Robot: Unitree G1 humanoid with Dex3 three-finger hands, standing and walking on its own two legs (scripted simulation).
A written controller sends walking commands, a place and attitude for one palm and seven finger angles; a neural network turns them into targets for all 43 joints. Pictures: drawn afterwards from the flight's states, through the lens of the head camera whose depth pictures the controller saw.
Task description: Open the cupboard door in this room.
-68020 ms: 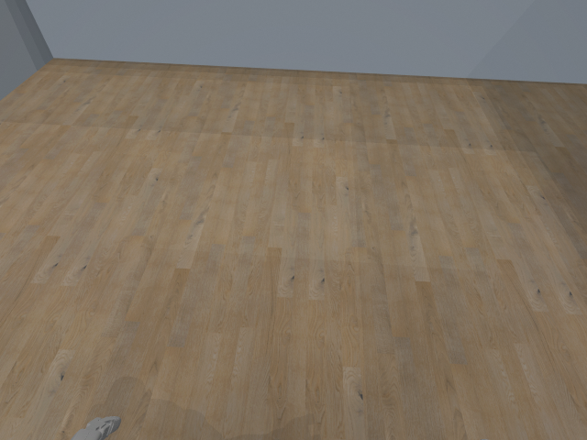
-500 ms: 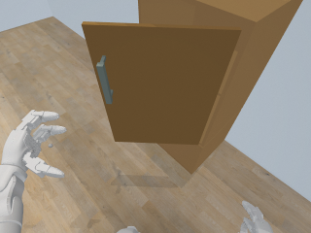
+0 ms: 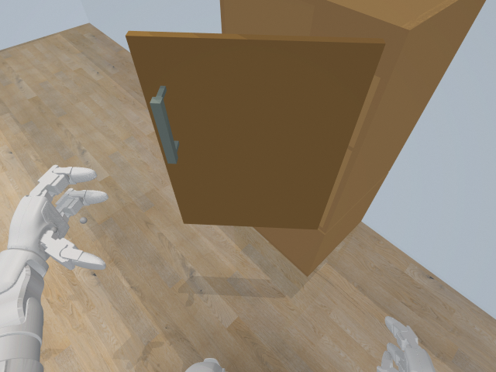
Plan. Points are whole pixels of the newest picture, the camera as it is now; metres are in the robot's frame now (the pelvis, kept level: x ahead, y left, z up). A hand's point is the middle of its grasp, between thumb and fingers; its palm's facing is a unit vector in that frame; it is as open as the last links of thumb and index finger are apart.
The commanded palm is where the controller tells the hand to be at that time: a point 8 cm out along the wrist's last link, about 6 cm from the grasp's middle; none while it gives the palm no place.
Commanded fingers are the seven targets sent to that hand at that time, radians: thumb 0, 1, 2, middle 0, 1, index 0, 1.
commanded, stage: move the hooked fingers beside the handle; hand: left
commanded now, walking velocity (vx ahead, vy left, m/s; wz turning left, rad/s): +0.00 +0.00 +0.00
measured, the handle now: (167, 126) +0.55 +0.20 +0.07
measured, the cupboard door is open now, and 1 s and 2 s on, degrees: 44 44 44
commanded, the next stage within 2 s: none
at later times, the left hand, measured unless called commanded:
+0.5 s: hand (105, 186) +0.37 +0.26 +0.09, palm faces +0.03 -1.00 -0.03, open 14.0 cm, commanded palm +0.35 +0.31 +0.08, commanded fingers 0.00 -0.50 0.30 -0.30 -1.20 -0.30 -1.20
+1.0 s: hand (126, 157) +0.44 +0.25 +0.09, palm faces +0.02 -1.00 -0.02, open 14.0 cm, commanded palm +0.42 +0.30 +0.08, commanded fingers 0.00 -0.50 0.30 -0.30 -1.20 -0.30 -1.20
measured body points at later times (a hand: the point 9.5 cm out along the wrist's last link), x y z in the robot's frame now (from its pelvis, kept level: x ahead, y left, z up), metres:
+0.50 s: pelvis +0.01 +0.01 +0.00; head +0.06 +0.01 +0.44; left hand +0.37 +0.32 +0.09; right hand +0.10 -0.26 -0.11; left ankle +0.06 +0.10 -0.71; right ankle -0.02 -0.11 -0.71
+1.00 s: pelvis +0.00 +0.01 -0.01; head +0.08 +0.01 +0.43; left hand +0.43 +0.30 +0.09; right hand +0.06 -0.27 -0.12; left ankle +0.06 +0.10 -0.71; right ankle -0.02 -0.11 -0.71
